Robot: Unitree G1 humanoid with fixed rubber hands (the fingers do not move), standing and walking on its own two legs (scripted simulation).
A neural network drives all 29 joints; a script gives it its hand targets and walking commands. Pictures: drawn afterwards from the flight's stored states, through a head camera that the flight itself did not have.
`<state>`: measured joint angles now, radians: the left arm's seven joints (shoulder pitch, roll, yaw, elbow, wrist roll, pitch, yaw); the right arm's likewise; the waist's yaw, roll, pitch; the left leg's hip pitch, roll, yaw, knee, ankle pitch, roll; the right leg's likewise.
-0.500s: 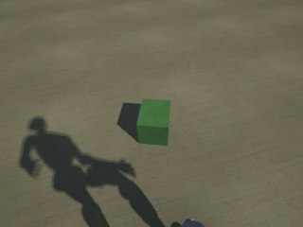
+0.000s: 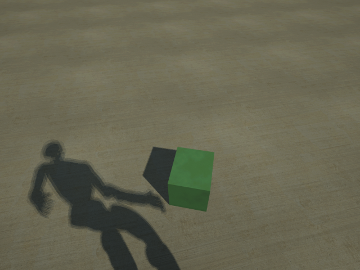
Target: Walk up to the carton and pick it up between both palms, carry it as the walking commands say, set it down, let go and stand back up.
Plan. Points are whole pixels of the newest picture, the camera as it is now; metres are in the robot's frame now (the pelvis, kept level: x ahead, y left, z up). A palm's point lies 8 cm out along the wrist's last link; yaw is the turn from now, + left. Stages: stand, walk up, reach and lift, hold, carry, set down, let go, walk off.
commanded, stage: walk up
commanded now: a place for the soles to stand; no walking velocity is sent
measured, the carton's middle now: (191, 178) +0.77 -0.02 -0.64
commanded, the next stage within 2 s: none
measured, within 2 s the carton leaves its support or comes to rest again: neither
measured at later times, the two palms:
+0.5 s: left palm (46, 245) +0.20 +0.33 -0.05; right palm (327, 234) +0.26 -0.34 -0.09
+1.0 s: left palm (88, 179) +0.40 +0.32 -0.09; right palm (313, 199) +0.36 -0.35 -0.11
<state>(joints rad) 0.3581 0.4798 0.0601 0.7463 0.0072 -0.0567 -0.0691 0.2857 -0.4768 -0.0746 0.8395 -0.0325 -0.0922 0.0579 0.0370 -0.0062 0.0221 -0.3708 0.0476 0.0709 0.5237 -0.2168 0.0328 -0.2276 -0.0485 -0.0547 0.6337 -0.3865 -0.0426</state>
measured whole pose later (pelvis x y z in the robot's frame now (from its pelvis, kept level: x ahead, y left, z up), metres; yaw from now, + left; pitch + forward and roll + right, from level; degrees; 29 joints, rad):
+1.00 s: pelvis +0.31 -0.02 -0.01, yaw -1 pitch +0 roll +1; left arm 0.22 0.46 0.04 0.84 0.01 -0.01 -0.02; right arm 0.24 -0.46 -0.04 0.92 0.00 -0.08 -0.02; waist 0.00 0.00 0.06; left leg -0.36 0.05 0.02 0.72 -0.34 -0.01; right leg -0.35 -0.04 -0.05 0.78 -0.40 -0.02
